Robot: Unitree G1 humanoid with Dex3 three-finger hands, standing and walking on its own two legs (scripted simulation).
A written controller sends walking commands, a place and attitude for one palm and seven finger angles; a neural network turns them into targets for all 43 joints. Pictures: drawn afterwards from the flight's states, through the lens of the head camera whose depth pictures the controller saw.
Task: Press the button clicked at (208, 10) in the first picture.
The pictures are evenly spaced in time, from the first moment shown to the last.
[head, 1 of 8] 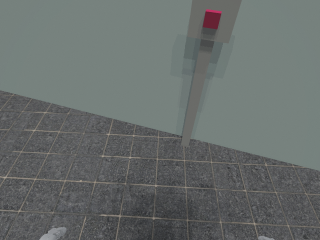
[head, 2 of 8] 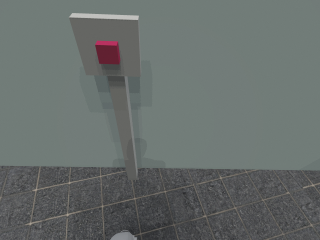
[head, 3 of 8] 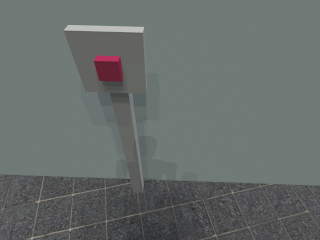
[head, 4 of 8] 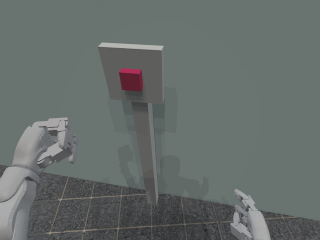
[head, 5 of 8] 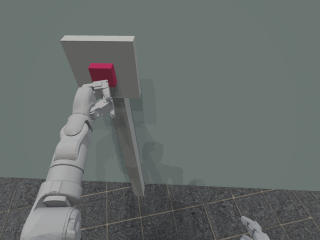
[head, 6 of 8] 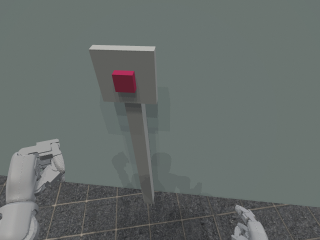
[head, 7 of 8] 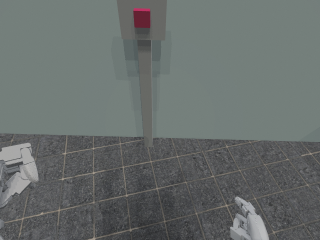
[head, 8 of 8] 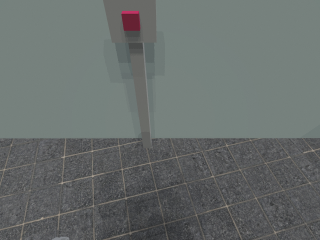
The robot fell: no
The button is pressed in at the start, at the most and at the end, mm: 0 9 0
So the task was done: yes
